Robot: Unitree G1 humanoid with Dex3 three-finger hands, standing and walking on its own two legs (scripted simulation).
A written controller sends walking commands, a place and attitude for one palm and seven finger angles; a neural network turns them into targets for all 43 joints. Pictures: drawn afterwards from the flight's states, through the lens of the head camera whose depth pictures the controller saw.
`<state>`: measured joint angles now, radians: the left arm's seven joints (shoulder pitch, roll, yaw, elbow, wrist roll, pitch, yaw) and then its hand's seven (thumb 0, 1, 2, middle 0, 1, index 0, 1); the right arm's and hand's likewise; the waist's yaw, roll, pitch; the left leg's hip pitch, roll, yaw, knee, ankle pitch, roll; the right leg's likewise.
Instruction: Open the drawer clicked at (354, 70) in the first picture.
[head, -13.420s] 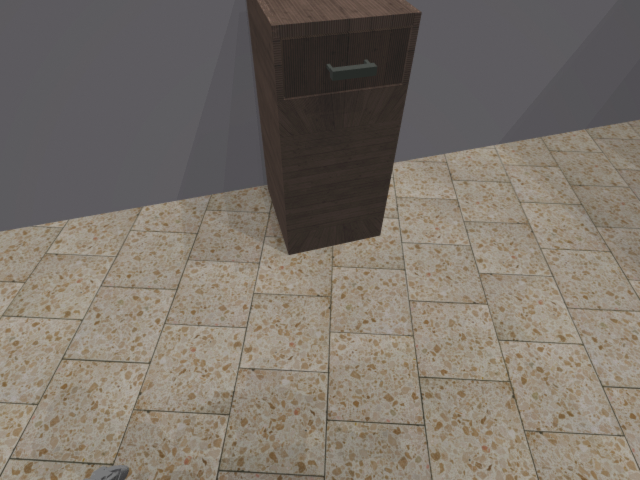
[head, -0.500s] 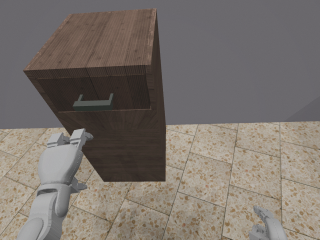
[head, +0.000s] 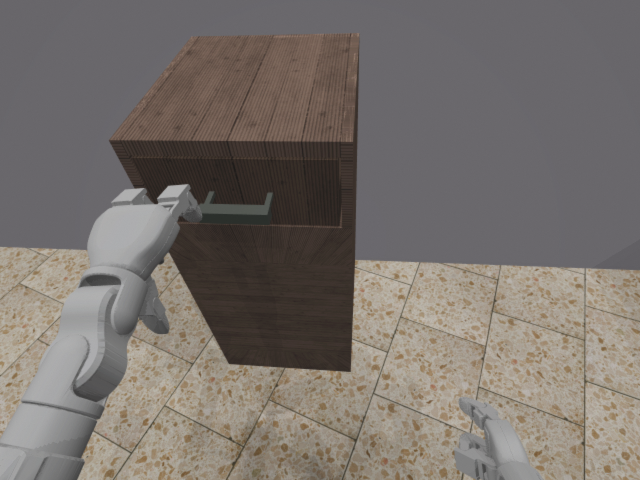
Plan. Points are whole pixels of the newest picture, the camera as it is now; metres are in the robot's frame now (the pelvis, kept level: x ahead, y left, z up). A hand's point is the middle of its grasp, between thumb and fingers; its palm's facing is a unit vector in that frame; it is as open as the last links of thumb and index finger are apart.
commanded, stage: raise the hand with hooked fingers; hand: left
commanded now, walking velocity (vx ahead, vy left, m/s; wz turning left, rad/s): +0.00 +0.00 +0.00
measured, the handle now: (237, 205) +0.54 +0.24 +0.00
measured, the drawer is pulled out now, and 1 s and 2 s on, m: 0.00 0.00 0.00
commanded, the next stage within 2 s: move the hooked fingers above the handle in 0.32 s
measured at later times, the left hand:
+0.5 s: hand (180, 275) +0.30 +0.22 +0.11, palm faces +0.07 -0.08 -0.99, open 13.9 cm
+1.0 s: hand (197, 247) +0.37 +0.23 +0.09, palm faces -0.01 -0.05 -1.00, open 13.9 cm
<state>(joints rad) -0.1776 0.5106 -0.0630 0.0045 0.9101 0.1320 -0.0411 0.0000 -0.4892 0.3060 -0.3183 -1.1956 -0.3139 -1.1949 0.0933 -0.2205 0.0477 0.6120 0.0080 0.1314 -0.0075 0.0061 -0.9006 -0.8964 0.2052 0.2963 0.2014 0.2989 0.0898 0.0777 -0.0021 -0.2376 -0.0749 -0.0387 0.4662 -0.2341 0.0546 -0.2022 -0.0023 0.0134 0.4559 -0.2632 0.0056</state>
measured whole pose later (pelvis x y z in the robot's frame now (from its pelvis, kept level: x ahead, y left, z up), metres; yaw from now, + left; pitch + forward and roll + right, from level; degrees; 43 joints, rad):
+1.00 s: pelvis +0.00 -0.03 -0.01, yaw +0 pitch +5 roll +0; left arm -0.37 0.54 -0.02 0.39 0.92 -0.04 0.02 0.00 -0.49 0.30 -0.32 -1.20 -0.31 -1.20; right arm 0.18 -0.27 -0.01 0.65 0.03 0.13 -0.06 0.01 -0.90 -0.90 0.20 0.30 0.20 0.30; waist 0.03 0.06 -0.03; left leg -0.36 -0.04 -0.05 0.53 -0.26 0.01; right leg -0.33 0.04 0.00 0.53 -0.29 -0.04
